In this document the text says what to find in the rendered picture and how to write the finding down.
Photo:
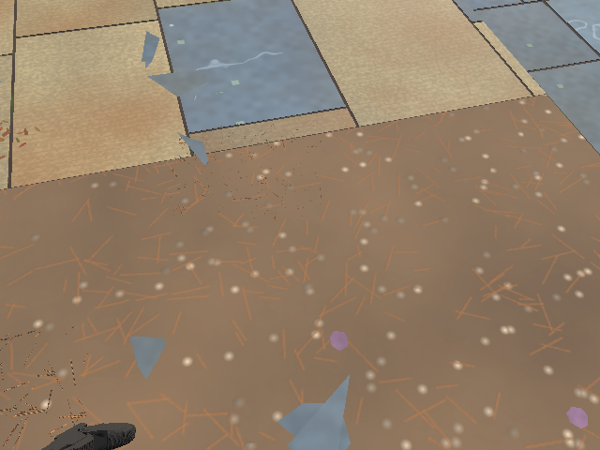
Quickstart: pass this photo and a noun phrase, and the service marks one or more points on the left robot hand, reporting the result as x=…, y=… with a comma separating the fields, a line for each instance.
x=97, y=437

